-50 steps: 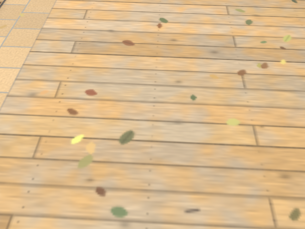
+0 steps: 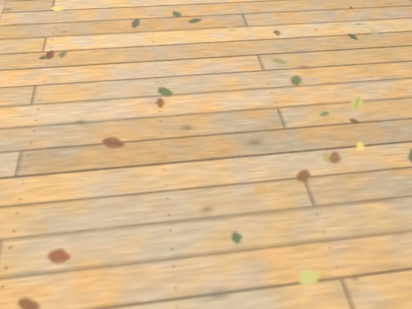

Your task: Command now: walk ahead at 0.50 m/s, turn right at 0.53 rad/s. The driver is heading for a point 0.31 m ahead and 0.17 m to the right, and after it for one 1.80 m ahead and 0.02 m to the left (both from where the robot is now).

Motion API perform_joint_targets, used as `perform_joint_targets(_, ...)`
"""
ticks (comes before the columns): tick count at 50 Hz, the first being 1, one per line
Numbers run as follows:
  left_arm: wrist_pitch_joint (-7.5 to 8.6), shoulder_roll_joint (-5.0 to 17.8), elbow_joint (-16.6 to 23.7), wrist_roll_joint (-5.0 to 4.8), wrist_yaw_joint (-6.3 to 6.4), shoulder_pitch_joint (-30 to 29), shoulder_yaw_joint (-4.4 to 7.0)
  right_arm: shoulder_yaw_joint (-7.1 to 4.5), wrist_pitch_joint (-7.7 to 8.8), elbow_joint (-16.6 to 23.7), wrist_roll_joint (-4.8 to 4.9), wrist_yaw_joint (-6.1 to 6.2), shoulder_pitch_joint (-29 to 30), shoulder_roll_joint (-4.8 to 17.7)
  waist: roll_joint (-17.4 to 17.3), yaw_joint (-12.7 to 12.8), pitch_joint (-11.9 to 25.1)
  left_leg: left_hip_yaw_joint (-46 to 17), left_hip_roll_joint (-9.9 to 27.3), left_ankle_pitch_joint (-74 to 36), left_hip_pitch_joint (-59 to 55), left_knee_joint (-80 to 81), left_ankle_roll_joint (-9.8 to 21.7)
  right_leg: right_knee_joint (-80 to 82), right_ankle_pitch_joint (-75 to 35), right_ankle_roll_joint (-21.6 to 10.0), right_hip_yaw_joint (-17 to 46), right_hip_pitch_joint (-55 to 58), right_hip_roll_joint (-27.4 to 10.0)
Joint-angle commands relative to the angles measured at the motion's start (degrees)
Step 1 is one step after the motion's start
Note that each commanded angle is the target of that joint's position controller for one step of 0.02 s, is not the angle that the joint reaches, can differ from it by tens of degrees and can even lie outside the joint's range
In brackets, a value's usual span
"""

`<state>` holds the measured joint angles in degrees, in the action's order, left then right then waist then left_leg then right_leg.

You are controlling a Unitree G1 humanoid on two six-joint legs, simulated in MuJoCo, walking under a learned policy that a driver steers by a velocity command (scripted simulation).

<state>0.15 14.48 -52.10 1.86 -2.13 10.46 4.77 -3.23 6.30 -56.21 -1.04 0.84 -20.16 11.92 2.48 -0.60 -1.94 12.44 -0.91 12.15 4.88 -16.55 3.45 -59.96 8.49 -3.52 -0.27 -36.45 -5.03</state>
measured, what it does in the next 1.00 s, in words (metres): walks ahead: right foot, then left foot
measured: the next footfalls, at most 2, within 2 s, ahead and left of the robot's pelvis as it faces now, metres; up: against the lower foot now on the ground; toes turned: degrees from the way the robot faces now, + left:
right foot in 0.26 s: +0.27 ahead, -0.12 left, +0.00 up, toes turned -15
left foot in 0.82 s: +0.62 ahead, -0.07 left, +0.00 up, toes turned -13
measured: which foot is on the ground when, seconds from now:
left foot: down 0.00-0.26, up 0.28-0.80, down 0.82-1.00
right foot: up 0.00-0.24, down 0.26-0.84, up 0.86-1.00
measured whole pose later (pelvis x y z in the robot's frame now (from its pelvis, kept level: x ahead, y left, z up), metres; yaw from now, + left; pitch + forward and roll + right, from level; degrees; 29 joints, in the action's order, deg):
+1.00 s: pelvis +0.54 -0.10 -0.01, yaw -11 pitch +0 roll +1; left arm 4.0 14.3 -47.6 2.6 -0.5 12.7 1.5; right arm -3.7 2.3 -50.2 -0.3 -1.1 -16.9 15.2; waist 1.6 -0.1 -3.2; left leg 0.5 -7.6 8.9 14.0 -23.3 7.2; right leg -66.3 17.8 -1.3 1.5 -26.5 -1.5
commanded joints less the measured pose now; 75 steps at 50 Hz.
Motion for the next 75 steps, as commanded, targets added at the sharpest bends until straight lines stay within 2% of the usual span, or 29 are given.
perform_joint_targets(1,0.11,-0.8,4.3,-0.04,-0.96,-3.3,-0.9,-0.6,1.0,2.6,-0.09,0.05,0.1,4.8,-6.3,0.9,-2.8,-5.6,14.8,-15.5,1.5,8.9,4.6,7.7,-6.5,0.6,-0.8,-2.4,-0.9)
perform_joint_targets(8,0.35,0.2,8.8,0.49,-1.76,-12.6,-1.43,-1.37,-0.44,1.0,-0.31,0.87,-5.2,7.9,-6.7,-1.2,-3.8,0.9,17.4,-30.4,-8.8,3.7,3.6,22.4,-2.0,-3.2,-7.4,2.1,2.2)
perform_joint_targets(10,0.32,1.2,8.4,0.71,-1.34,-9.6,-0.89,-1.82,-1.3,0.9,-0.41,1.12,-5.0,9.6,-8.2,0.4,-1.5,2.8,17.6,-47.4,-11.2,-4.2,3.0,23.7,4.1,-5.3,-9.6,7.7,5.9)
perform_joint_targets(12,1.03,3.3,5.4,0.73,-0.58,1.4,0.43,-2.24,-2.59,1.4,-0.25,0.92,-4.5,11.2,-7.6,4.9,5.1,3.9,17.2,-51.1,-9.5,-22.4,2.3,28.2,6.3,-8.1,-9.9,20.6,10.2)
perform_joint_targets(13,1.52,6.7,2.6,1.43,0.27,10.7,1.93,-2.1,-2.82,2.7,-0.12,0.67,-3.5,10.9,-3.7,9.2,10.4,4.3,15.9,-37.9,0.7,-38.1,0.3,32.5,7.2,-10.6,-2.9,34.8,7.1)
perform_joint_targets(14,1.5,13.9,3.2,1.49,1.07,11.5,3.6,-0.71,-2.41,7.1,0.59,-0.45,-4.7,3.9,10.0,6.1,14.9,3.2,6.5,10.4,26.9,-59.0,-3.4,35.2,9.7,-18.4,25.8,52.9,-11.0)
perform_joint_targets(15,0.61,15.1,4.3,-0.2,1.33,12.8,3.76,-1.61,-1.6,9.7,0.18,-0.92,2.2,8.2,4.2,7.9,17.3,-10.1,0.9,18.6,35.9,-66.9,-4.2,43.7,8.4,-20.9,43.1,54.2,-15.0)
perform_joint_targets(16,0.26,13.6,3.6,-0.52,1.84,10.3,3.3,-1.43,-0.92,11.2,0.55,-1.24,6.9,7.9,0.3,6.9,9.2,-13.1,4.5,12.3,40.7,-65.5,-3.4,44.4,3.6,-19.1,32.8,49.3,-13.7)
perform_joint_targets(18,1.05,8.3,4.0,-1.18,2.24,4.7,1.95,-1.19,-0.49,9.9,0.14,-0.96,5.0,7.2,-4.1,1.9,2.0,-13.6,8.0,6.1,34.5,-55.3,-3.2,45.5,-9.4,-14.7,21.9,36.0,-8.4)
perform_joint_targets(21,2.87,6.4,4.3,-2.04,2.23,3.8,1.01,-1.09,-3.5,9.9,-1.89,-1.28,2.8,6.4,-3.0,-1.2,3.0,-13.6,8.3,5.8,27.8,-49.5,-5.2,46.5,-18.6,-13.7,16.1,29.6,-3.9)
perform_joint_targets(27,3.71,7.5,3.0,-1.86,1.93,11.1,0.92,-0.47,-4.81,13.8,-1.54,-1.93,13.5,5.9,-0.3,2.1,0.0,-11.9,7.9,-6.2,34.5,-34.6,-6.6,49.4,-17.4,-10.7,14.1,31.5,-1.6)
perform_joint_targets(35,4.53,6.9,0.0,-0.39,2.82,17.3,-0.47,0.66,-3.93,17.3,-0.33,-3.14,24.1,5.7,0.9,6.0,-2.8,-8.6,4.8,-11.2,34.9,-19.8,-1.0,49.7,-27.4,-6.9,7.9,43.6,-4.6)
perform_joint_targets(38,4.75,8.1,-0.2,0.15,3.56,14.4,-0.59,0.28,-3.69,16.3,-0.08,-3.04,19.4,6.6,1.7,2.5,-1.6,-7.3,0.5,-5.0,25.3,-16.2,2.4,44.5,-45.1,-5.3,3.8,44.2,-5.7)
perform_joint_targets(40,4.54,9.3,-0.5,0.6,3.74,13.4,-0.46,-0.86,-3.39,12.5,-0.15,-2.19,7.7,8.7,1.9,-2.5,4.5,-6.1,-3.7,-1.5,13.2,-13.8,4.8,29.6,-57.6,-4.1,1.3,44.8,-5.0)
perform_joint_targets(41,4.49,9.5,0.0,0.17,3.75,12.2,-0.54,-1.53,-2.97,10.0,-0.84,-1.75,-1.0,9.8,0.6,-6.8,8.5,-8.8,-1.9,-4.2,1.4,-10.6,6.8,17.4,-50.8,-3.1,-0.6,38.4,-3.6)
perform_joint_targets(42,4.92,6.8,2.5,-1.04,3.56,12.9,-1.41,-3.12,-2.96,8.9,-1.98,-1.09,-8.6,15.5,-7.2,-8.2,14.8,-28.2,11.7,-1.9,-13.7,-10.0,12.5,-3.1,-28.4,-1.1,-4.0,23.0,1.4)
perform_joint_targets(43,5.34,5.8,3.0,-1.52,2.73,15.9,-1.21,-3.64,-3.72,8.5,-0.41,-1.63,-6.5,16.7,-17.7,-3.7,18.4,-56.0,21.5,-6.0,-22.2,-1.8,20.0,-19.2,18.6,0.9,-1.0,5.3,12.5)
perform_joint_targets(44,5.45,7.6,4.0,0.28,2.56,11.9,-1.24,-3.39,-3.91,9.5,1.18,-2.3,-0.5,14.9,-8.6,-2.3,11.6,-52.0,19.6,-0.9,-16.6,-0.2,19.1,-21.2,15.4,0.0,5.4,-0.5,7.6)
perform_joint_targets(46,6.12,7.0,5.8,-0.11,1.91,6.0,-1.53,-2.09,-4.03,10.2,0.62,-2.2,4.1,9.8,-1.0,-0.4,1.3,-39.6,15.4,-4.5,-2.1,2.9,15.7,-14.0,9.5,0.5,4.6,0.0,2.9)
perform_joint_targets(51,2.64,4.4,7.9,1.19,1.41,5.1,-2.45,-2.18,-2.48,8.5,1.15,-1.54,1.4,11.1,-4.2,2.2,1.0,-29.7,8.4,-15.6,7.1,5.5,13.3,-1.7,7.4,4.8,2.1,4.6,0.7)
perform_joint_targets(62,3.23,4.4,16.2,-0.11,0.85,-15.6,-3.61,-3.02,-3.53,8.5,0.25,-0.62,-8.1,12.4,-6.6,-5.1,0.4,-32.9,6.9,-24.2,-3.7,-0.6,9.0,23.6,-5.5,6.3,1.2,0.0,3.8)
perform_joint_targets(66,4.38,7.7,14.1,-0.47,1.72,-5.2,-2.51,-3.53,-3.28,10.9,-0.04,-0.31,-2.5,14.3,-7.5,1.0,3.7,-35.3,6.3,-30.5,0.5,-9.6,5.2,31.9,1.0,3.3,1.7,19.4,7.0)
perform_joint_targets(67,5.14,9.6,12.4,-0.04,2.43,1.8,-1.74,-3.32,-2.83,11.1,0.57,-0.85,-1.7,13.7,-4.3,4.8,7.5,-32.6,2.8,-29.5,3.8,-19.3,3.8,35.6,-0.4,1.5,3.4,30.2,4.8)
perform_joint_targets(68,5.49,14.0,12.1,1.3,3.56,11.1,-0.66,-2.13,-2.24,12.9,1.39,-1.28,-2.0,9.6,2.4,7.9,16.3,-27.5,-0.5,-15.8,10.3,-34.7,2.4,37.2,11.3,-1.6,16.0,43.4,-8.5)
perform_joint_targets(69,4.44,18.4,12.3,1.71,3.73,10.3,0.45,-1.44,-2.55,14.7,2.63,-1.2,-8.3,6.3,15.5,3.7,20.1,-20.4,-8.7,20.4,27.0,-47.2,1.0,43.5,15.7,-7.6,41.0,52.9,-20.9)
perform_joint_targets(70,3.66,13.7,12.5,0.85,3.36,7.5,0.06,-1.8,-3.63,12.6,0.49,-0.58,-8.2,10.8,7.2,2.0,14.1,-19.6,-2.9,17.9,32.4,-53.3,1.3,43.4,21.1,-8.2,42.7,47.2,-20.0)
perform_joint_targets(71,3.58,8.5,13.2,0.33,3.11,4.4,-1.15,-1.96,-3.96,12.3,-0.14,-1.04,-4.3,11.2,0.6,2.1,7.3,-19.2,-0.9,12.3,32.2,-53.4,1.0,44.3,18.4,-7.0,33.5,40.1,-17.0)
perform_joint_targets(72,3.72,6.3,12.9,0.39,2.87,2.7,-1.76,-1.75,-4.12,12.8,-0.17,-1.57,-1.8,10.1,-0.9,1.5,3.8,-18.5,0.8,8.9,31.1,-51.5,0.4,45.7,10.3,-5.9,25.2,35.1,-14.0)
perform_joint_targets(75,4.98,6.0,10.9,-0.24,2.73,4.5,-1.83,-1.64,-5.8,13.4,-1.11,-3.12,-0.5,9.0,4.4,0.3,2.2,-16.7,2.8,6.2,28.8,-49.5,-0.9,47.8,-4.5,-4.2,12.5,30.3,-9.5)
